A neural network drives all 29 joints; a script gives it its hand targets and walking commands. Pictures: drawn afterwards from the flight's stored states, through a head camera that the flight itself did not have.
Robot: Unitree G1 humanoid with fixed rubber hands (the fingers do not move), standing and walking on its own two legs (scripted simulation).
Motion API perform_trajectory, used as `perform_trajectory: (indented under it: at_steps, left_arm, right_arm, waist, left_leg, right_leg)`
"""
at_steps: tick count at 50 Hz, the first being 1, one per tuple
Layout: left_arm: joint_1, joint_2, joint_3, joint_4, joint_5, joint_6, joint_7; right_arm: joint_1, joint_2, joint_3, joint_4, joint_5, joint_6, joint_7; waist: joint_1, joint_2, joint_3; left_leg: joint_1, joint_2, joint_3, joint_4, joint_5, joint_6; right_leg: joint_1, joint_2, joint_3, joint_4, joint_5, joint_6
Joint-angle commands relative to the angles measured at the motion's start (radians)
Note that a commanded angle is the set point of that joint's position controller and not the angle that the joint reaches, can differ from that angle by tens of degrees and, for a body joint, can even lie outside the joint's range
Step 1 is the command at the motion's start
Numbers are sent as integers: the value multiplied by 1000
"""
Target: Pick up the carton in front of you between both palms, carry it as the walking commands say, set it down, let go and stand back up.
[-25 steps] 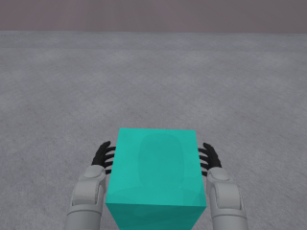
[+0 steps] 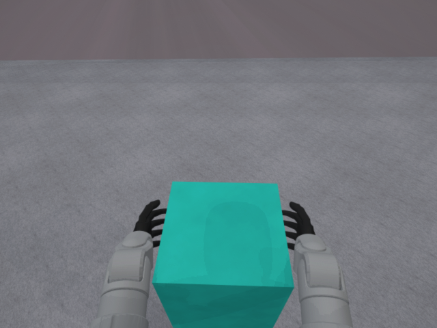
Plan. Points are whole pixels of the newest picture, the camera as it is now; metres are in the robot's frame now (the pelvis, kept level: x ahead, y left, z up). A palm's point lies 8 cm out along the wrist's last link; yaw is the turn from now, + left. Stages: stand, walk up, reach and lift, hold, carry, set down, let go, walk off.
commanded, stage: hold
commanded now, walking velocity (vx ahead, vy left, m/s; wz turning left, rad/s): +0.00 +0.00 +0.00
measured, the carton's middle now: (223, 258) +0.30 +0.00 -0.04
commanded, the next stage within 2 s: set down in 0.02 s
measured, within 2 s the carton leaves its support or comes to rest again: neither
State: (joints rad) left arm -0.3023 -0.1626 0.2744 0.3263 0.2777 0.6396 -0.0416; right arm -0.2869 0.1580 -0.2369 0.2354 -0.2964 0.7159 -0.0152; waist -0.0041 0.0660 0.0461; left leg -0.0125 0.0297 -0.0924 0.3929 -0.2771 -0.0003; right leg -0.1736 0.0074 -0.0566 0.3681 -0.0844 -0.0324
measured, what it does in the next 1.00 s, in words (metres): lowers itself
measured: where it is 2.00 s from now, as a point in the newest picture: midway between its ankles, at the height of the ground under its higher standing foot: outside the picture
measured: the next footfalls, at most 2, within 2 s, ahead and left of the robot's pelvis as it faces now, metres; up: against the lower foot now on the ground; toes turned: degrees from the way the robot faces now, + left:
none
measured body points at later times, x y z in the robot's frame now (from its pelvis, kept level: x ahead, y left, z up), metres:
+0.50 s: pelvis -0.02 +0.02 -0.03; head +0.11 -0.02 +0.40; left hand +0.37 +0.13 -0.06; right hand +0.35 -0.17 -0.08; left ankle -0.02 +0.16 -0.74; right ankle +0.08 -0.10 -0.74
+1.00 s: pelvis -0.04 +0.04 -0.16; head +0.20 -0.02 +0.22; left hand +0.42 +0.12 -0.24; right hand +0.39 -0.19 -0.25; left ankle -0.02 +0.16 -0.74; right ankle +0.08 -0.10 -0.74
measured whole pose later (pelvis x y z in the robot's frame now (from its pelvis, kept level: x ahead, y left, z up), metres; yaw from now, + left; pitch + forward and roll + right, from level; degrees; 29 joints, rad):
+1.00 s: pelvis -0.04 +0.04 -0.16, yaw +1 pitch +39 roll +3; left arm -0.79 -0.17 0.46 0.56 0.20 0.23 0.09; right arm -0.82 0.02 -0.49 0.56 -0.30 0.29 0.08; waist -0.07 0.09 -0.14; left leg -1.49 -0.07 -0.02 1.35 -0.56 -0.02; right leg -1.66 -0.05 0.06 1.25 -0.28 0.02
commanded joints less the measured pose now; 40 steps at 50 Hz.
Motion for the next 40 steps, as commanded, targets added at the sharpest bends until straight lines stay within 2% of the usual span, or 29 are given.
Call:
perform_trajectory:
  at_steps: [1,4,8,11,14,17,20,23,27,30,33,36,40]
  left_arm:
    - [-479,-905,-490,-13,-210,-27,-228]
    - [-512,-904,-475,2,-202,-31,-229]
    - [-609,-904,-410,89,-160,-59,-232]
    - [-692,-876,-311,183,-96,-102,-221]
    - [-731,-813,-198,255,-23,-151,-188]
    - [-709,-729,-97,296,37,-205,-150]
    - [-671,-670,-57,294,61,-282,-126]
    - [-654,-682,-102,289,31,-378,-113]
    - [-710,-758,-249,268,-53,-501,-97]
    - [-779,-802,-399,221,-131,-556,-79]
    - [-813,-810,-510,160,-193,-569,-54]
    - [-828,-815,-533,147,-209,-550,-40]
    - [-881,-853,-477,192,-184,-490,-56]
  right_arm:
    - [-469,942,556,-8,255,-34,257]
    - [-500,939,533,9,247,-38,259]
    - [-591,916,441,112,203,-65,266]
    - [-666,860,321,212,138,-105,267]
    - [-696,768,184,298,62,-159,252]
    - [-689,665,82,335,-3,-219,231]
    - [-655,592,43,355,-43,-301,219]
    - [-656,587,93,359,-25,-403,223]
    - [-722,652,230,338,40,-525,235]
    - [-786,677,343,296,105,-580,236]
    - [-824,667,395,244,143,-592,231]
    - [-823,659,399,235,146,-567,237]
    - [-848,669,341,301,120,-511,277]
  waist:
    - [12,-81,-249]
    - [8,-80,-244]
    - [-5,-65,-203]
    - [-23,-54,-158]
    - [-35,-45,-122]
    - [-36,-52,-124]
    - [-37,-59,-187]
    - [-28,-57,-305]
    - [-27,-74,-562]
    - [-50,-84,-832]
    - [-88,-86,-1064]
    - [-107,-76,-1113]
    - [-110,-28,-989]
  left_leg:
    - [-379,-100,-2,-134,-19,64]
    - [-383,-100,-2,-130,-27,63]
    - [-436,-97,-1,-115,-102,62]
    - [-496,-100,0,-82,-154,60]
    - [-558,-114,7,-23,-166,54]
    - [-611,-135,24,45,-131,45]
    - [-680,-152,42,112,-75,30]
    - [-781,-167,55,182,-26,8]
    - [-941,-178,54,308,64,-19]
    - [-1049,-191,53,407,144,-38]
    - [-1109,-201,51,494,201,-52]
    - [-1182,-208,55,555,175,-60]
    - [-1251,-212,64,611,8,-61]
  right_leg:
    - [472,33,152,-25,-63,52]
    - [468,32,150,-22,-67,50]
    - [447,37,142,0,-138,42]
    - [414,44,136,34,-176,34]
    - [346,53,133,82,-186,22]
    - [248,61,126,135,-134,11]
    - [155,69,116,216,8,6]
    - [103,78,112,315,144,5]
    - [69,78,122,466,312,9]
    - [84,76,120,592,468,18]
    - [43,79,105,686,545,21]
    - [-86,84,85,732,478,24]
    - [-393,105,56,753,184,25]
